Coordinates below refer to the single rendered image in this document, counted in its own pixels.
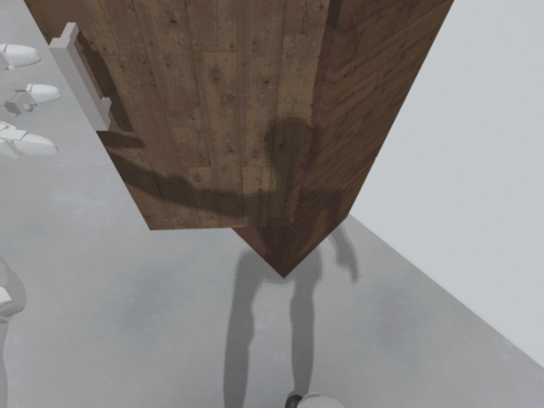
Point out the left robot upper arm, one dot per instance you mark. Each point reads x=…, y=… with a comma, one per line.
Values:
x=12, y=301

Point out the cupboard door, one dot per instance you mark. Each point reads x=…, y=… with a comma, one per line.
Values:
x=209, y=100

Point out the handle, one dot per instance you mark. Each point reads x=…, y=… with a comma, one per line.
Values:
x=68, y=60

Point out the right robot shin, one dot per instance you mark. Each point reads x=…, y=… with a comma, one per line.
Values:
x=310, y=395

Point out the left robot hand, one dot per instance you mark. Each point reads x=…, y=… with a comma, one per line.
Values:
x=14, y=142

